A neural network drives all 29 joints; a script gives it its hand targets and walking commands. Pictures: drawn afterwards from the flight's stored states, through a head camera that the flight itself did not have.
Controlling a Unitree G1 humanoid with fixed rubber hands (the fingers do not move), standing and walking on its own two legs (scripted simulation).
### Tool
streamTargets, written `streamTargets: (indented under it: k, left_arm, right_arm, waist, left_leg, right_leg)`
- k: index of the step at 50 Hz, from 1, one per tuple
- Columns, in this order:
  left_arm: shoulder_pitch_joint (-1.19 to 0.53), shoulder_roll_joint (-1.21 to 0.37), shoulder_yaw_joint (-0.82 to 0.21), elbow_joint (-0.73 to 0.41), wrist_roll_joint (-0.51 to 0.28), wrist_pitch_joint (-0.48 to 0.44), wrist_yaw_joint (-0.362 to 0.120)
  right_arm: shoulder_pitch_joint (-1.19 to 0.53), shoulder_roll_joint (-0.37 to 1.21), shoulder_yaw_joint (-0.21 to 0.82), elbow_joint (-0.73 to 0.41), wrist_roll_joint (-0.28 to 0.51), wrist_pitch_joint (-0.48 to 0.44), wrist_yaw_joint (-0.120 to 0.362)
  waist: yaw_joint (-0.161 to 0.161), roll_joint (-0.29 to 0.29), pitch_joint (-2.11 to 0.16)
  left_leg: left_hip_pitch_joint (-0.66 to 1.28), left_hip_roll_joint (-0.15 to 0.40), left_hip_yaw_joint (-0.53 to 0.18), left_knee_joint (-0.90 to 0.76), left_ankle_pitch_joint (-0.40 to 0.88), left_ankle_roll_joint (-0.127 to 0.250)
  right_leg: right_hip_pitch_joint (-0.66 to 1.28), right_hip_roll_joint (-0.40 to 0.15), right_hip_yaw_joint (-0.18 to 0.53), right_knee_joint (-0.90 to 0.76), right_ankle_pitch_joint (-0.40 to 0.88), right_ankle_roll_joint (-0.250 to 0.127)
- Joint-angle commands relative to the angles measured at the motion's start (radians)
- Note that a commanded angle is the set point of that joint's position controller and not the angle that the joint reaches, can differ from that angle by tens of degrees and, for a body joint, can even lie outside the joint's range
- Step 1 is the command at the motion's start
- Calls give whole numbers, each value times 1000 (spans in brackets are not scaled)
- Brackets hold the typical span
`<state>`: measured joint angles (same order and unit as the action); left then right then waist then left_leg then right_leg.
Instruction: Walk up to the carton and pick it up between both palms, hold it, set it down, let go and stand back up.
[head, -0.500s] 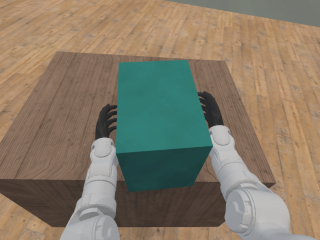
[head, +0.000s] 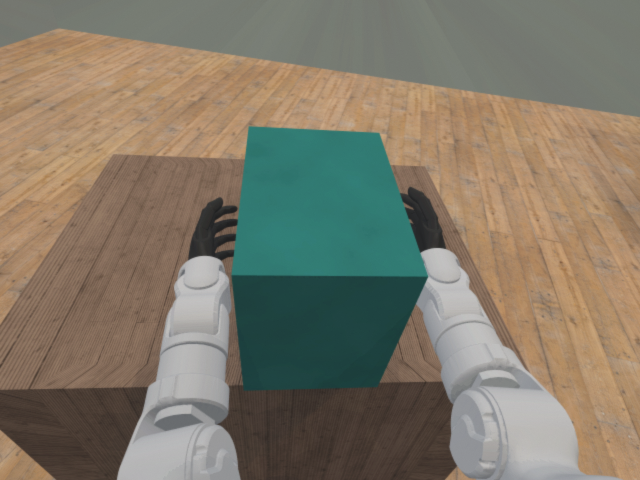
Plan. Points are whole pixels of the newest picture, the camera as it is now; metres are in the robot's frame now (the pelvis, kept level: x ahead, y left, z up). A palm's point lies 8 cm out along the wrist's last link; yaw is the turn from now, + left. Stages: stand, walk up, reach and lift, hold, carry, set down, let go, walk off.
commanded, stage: reach and lift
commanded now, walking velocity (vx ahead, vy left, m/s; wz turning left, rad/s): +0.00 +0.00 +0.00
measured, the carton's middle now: (313, 257) +0.43 +0.03 +0.08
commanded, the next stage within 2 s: none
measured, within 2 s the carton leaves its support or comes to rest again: neither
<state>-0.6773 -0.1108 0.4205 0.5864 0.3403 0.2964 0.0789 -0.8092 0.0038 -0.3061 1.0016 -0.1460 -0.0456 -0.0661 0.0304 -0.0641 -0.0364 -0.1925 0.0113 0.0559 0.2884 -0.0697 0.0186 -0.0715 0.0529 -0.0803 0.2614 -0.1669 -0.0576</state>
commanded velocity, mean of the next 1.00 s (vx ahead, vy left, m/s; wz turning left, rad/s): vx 0.00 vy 0.00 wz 0.00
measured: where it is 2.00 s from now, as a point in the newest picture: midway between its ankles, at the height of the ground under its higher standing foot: outside the picture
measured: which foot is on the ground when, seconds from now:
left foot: down 0.00-1.00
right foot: down 0.00-1.00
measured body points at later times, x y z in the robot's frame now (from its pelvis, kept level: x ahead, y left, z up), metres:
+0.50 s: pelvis -0.02 +0.01 +0.00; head -0.05 +0.05 +0.44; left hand +0.38 +0.18 +0.15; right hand +0.39 -0.12 +0.16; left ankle +0.06 +0.11 -0.75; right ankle -0.01 -0.08 -0.75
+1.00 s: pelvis -0.01 +0.02 +0.00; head -0.05 +0.07 +0.44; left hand +0.39 +0.18 +0.19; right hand +0.39 -0.11 +0.20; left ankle +0.06 +0.11 -0.75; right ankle -0.01 -0.08 -0.75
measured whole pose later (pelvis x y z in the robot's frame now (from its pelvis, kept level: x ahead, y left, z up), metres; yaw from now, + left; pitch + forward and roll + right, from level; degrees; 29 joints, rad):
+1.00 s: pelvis -0.01 +0.02 +0.00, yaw +0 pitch -8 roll -1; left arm -0.74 -0.04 0.30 0.29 0.34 0.70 0.05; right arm -0.85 -0.04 -0.12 0.81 0.14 0.20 -0.14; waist -0.08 -0.09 0.03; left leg -0.11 -0.01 0.06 0.33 -0.10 0.05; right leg 0.02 0.02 -0.08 0.29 -0.18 -0.02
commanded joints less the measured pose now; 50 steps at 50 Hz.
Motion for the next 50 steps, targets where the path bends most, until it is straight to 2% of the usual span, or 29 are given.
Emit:
streamTargets:
  k: [1,3,4,8,11,12,17,20,22,24,26,28,31,33,34,39,41,42,43,44,45,46,47,48,49,50]
  left_arm:
    - [-663,-483,-383,-164,-60,-16,-131]
    - [-700,-499,-420,-228,-65,-8,-126]
    - [-708,-494,-448,-253,-81,-4,-123]
    - [-729,-500,-484,-265,-94,29,-113]
    - [-711,-491,-478,-249,-89,63,-119]
    - [-743,-492,-503,-282,-109,65,-121]
    - [-752,-488,-536,-303,-135,102,-121]
    - [-739,-455,-508,-282,-129,144,-136]
    - [-745,-455,-508,-304,-127,165,-147]
    - [-776,-442,-496,-310,-130,180,-151]
    - [-788,-450,-516,-319,-134,196,-151]
    - [-779,-451,-509,-292,-127,223,-153]
    - [-782,-443,-498,-327,-128,251,-154]
    - [-821,-439,-527,-358,-142,263,-149]
    - [-818,-448,-545,-379,-152,271,-144]
    - [-785,-432,-528,-374,-134,311,-151]
    - [-774,-416,-514,-383,-135,324,-158]
    - [-761,-420,-509,-370,-127,332,-159]
    - [-770,-423,-507,-367,-124,336,-164]
    - [-760,-425,-511,-385,-130,337,-165]
    - [-748,-420,-505,-381,-132,340,-166]
    - [-757,-425,-517,-400,-136,340,-169]
    - [-759,-426,-511,-412,-138,341,-165]
    - [-773,-429,-523,-413,-142,338,-164]
    - [-762,-450,-547,-431,-145,337,-162]
    - [-774,-447,-554,-447,-161,335,-162]
  right_arm:
    - [-657,512,289,-199,40,-45,96]
    - [-659,513,302,-211,59,-41,97]
    - [-664,512,310,-223,79,-42,95]
    - [-684,499,312,-221,90,-28,95]
    - [-684,488,306,-215,101,-10,93]
    - [-687,501,308,-226,101,-13,91]
    - [-746,499,343,-319,140,3,81]
    - [-752,484,359,-329,154,32,65]
    - [-773,496,377,-364,172,48,61]
    - [-780,502,364,-349,180,61,62]
    - [-782,482,358,-359,182,70,63]
    - [-798,462,340,-347,190,85,63]
    - [-801,451,352,-354,214,101,62]
    - [-832,450,368,-370,244,111,63]
    - [-825,448,367,-380,255,114,62]
    - [-823,436,397,-411,284,147,51]
    - [-830,435,416,-437,310,157,40]
    - [-814,422,399,-428,305,168,38]
    - [-823,422,408,-432,308,172,35]
    - [-820,430,417,-451,310,173,34]
    - [-822,436,433,-468,322,178,32]
    - [-830,442,432,-479,326,179,29]
    - [-840,437,445,-513,331,180,27]
    - [-842,442,455,-527,340,182,25]
    - [-828,450,460,-536,338,183,22]
    - [-843,448,471,-567,353,184,16]
  waist:
    - [-17,63,-425]
    - [-21,107,-423]
    - [-35,107,-438]
    - [-52,132,-424]
    - [-46,132,-387]
    - [-69,116,-408]
    - [-77,110,-480]
    - [-69,67,-439]
    - [-62,63,-451]
    - [-65,74,-437]
    - [-86,87,-431]
    - [-89,95,-397]
    - [-95,109,-400]
    - [-100,125,-420]
    - [-119,140,-409]
    - [-118,121,-383]
    - [-113,121,-397]
    - [-121,132,-363]
    - [-118,113,-361]
    - [-125,113,-387]
    - [-114,109,-382]
    - [-123,117,-408]
    - [-117,106,-408]
    - [-121,98,-418]
    - [-133,119,-442]
    - [-134,105,-450]
  left_leg:
    - [297,-9,-5,24,216,-25]
    - [349,0,-11,41,264,-40]
    - [367,-2,-12,41,266,-42]
    - [407,4,-23,40,222,-46]
    - [407,1,-13,21,151,-37]
    - [409,1,-19,23,145,-29]
    - [426,3,-19,29,122,-19]
    - [397,-2,-12,5,44,-1]
    - [396,-7,-21,4,25,9]
    - [393,-7,-16,1,5,10]
    - [406,-5,-17,3,12,1]
    - [409,-1,-15,-5,-11,-2]
    - [425,1,-24,4,19,-6]
    - [436,2,-26,15,40,-14]
    - [448,2,-30,22,64,-22]
    - [447,3,-40,22,65,-14]
    - [439,2,-37,29,93,-18]
    - [437,4,-38,21,77,-17]
    - [437,5,-44,18,69,-14]
    - [452,8,-46,27,90,-17]
    - [448,7,-47,31,113,-17]
    - [458,3,-42,37,122,-20]
    - [462,5,-49,41,148,-19]
    - [461,4,-51,45,162,-22]
    - [487,4,-53,57,189,-30]
    - [492,9,-60,66,203,-33]
  right_leg:
    - [106,-48,20,-14,339,99]
    - [68,-36,11,-23,308,94]
    - [56,-35,9,-25,284,90]
    - [-8,-38,1,-50,184,79]
    - [-22,-42,7,-62,118,75]
    - [-18,-42,-3,-54,124,77]
    - [-12,-44,-3,-46,136,85]
    - [-3,-50,3,-50,97,95]
    - [1,-51,8,-52,82,97]
    - [-13,-50,1,-54,43,95]
    - [-23,-48,-9,-56,34,95]
    - [-48,-44,-9,-59,-18,89]
    - [-42,-39,-13,-52,6,85]
    - [-48,-35,-18,-45,17,84]
    - [-54,-34,-22,-40,26,83]
    - [-50,-28,-14,-40,36,84]
    - [-30,-26,-14,-35,66,84]
    - [-45,-27,-11,-43,49,84]
    - [-41,-25,-13,-44,36,81]
    - [-25,-23,-12,-43,61,84]
    - [-18,-19,-8,-39,78,84]
    - [-23,-17,-15,-35,88,83]
    - [-13,-13,-14,-35,100,84]
    - [-12,-8,-21,-33,116,86]
    - [-18,-6,-16,-30,133,86]
    - [-11,-6,-23,-28,139,85]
